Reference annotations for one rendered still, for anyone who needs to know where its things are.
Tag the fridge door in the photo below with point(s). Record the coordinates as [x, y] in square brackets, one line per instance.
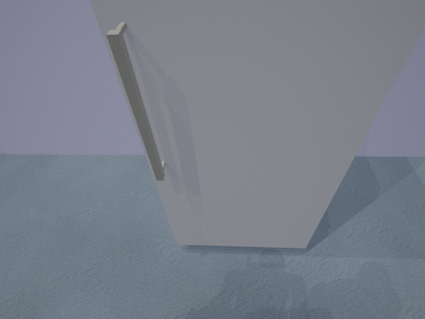
[258, 107]

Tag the handle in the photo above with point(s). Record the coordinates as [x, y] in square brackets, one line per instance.
[123, 62]

